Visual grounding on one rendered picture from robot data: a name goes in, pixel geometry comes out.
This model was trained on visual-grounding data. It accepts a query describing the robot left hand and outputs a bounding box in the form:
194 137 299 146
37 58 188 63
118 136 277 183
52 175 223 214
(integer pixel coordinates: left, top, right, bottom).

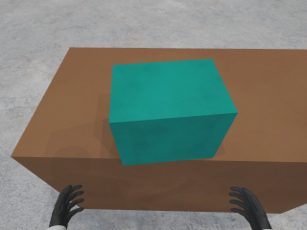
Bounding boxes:
48 184 84 229

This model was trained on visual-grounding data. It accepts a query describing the pedestal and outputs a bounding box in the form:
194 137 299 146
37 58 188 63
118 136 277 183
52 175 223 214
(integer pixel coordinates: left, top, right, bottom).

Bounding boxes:
11 47 307 214

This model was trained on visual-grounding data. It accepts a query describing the carton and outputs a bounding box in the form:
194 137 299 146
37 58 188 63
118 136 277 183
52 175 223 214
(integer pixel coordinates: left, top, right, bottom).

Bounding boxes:
108 58 238 166

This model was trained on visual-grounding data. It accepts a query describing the robot right hand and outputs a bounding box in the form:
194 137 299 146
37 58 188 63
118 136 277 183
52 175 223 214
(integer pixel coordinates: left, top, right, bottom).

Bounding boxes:
228 187 272 230

